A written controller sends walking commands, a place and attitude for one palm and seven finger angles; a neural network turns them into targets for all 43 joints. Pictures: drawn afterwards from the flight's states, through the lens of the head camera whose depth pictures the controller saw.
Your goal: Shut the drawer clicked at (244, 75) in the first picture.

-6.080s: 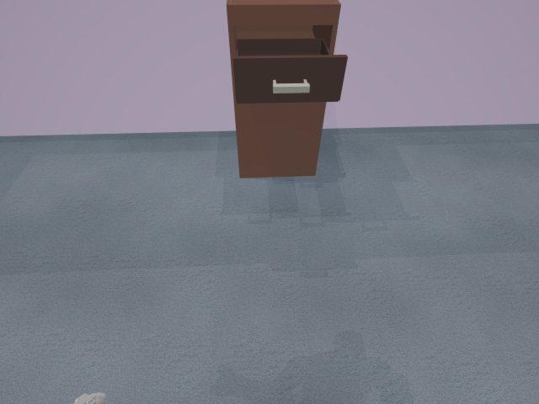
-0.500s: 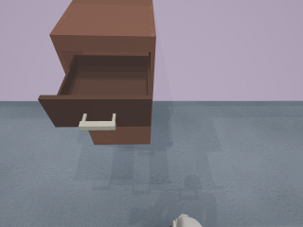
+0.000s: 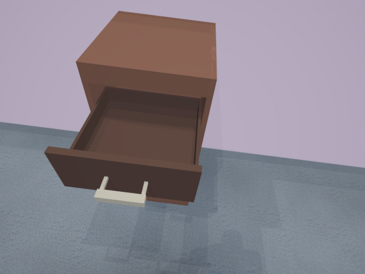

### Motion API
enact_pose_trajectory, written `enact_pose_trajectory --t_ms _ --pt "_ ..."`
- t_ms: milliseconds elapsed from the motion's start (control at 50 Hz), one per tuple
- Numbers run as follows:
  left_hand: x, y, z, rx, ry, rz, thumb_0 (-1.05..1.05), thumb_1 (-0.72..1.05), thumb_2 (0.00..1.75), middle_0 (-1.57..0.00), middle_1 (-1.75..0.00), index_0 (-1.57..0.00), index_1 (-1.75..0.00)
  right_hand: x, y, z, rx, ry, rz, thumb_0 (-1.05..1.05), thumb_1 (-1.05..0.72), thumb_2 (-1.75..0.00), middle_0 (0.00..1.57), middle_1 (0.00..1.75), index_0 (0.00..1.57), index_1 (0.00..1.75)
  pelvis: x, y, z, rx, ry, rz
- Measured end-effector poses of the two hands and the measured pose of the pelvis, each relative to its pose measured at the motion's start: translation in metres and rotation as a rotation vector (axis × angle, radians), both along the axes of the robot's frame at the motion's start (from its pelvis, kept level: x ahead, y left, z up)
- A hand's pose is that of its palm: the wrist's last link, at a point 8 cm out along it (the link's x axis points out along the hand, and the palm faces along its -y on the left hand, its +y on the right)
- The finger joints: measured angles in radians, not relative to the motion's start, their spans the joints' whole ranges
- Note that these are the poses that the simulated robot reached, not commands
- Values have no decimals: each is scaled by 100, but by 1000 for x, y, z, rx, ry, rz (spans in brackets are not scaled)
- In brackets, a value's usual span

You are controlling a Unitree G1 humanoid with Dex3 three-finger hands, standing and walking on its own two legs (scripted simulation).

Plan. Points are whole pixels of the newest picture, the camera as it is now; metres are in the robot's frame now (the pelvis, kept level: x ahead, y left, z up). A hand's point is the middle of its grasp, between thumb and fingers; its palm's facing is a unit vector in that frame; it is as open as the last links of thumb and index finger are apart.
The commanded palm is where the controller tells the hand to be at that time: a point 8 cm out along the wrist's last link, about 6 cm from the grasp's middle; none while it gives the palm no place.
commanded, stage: come to a stop and stand still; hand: left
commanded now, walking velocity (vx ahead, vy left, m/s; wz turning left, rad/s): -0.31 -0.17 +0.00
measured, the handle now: (123, 190) +0.31 +0.18 -0.05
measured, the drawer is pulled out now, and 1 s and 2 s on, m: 0.29 0.29 0.29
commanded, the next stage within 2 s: look again from close up in 1.00 s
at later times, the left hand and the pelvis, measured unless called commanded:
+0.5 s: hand out of the picture +0.02 +0.13 -0.16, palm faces +0.01 -0.96 -0.27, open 7.4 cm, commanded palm none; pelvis -0.01 -0.06 +0.00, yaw -2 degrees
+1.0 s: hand out of the picture -0.03 +0.07 -0.16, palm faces +0.04 -0.98 -0.18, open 7.3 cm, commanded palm none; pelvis -0.03 -0.10 +0.01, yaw -1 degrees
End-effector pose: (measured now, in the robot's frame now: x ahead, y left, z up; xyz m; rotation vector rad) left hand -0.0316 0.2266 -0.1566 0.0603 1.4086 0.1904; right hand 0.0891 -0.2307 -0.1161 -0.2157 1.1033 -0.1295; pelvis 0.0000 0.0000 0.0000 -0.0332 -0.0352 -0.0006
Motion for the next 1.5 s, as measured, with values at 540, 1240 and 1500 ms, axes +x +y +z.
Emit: enact_pose_trajectory --t_ms 540,1240,1500 --pt "47 -59 34 114 -80 -111 0 91 90 -20 -30 -19 -30 -80 -64 -34 102 211 -154 0 -91 -90 20 30 20 30 -13 -65 6 59 2 -32" --pt "-31 -105 13 -19 26 -68 0 91 90 -20 -30 -20 -30 -143 -54 -23 71 254 -133 0 -91 -90 20 30 20 30 -37 -72 6 14 -11 -11" --pt "-21 -50 16 20 -61 -66 0 91 90 -20 -30 -20 -30 -134 -26 -15 54 202 -75 1 -93 -90 20 30 20 30 -43 -39 9 30 -5 -2"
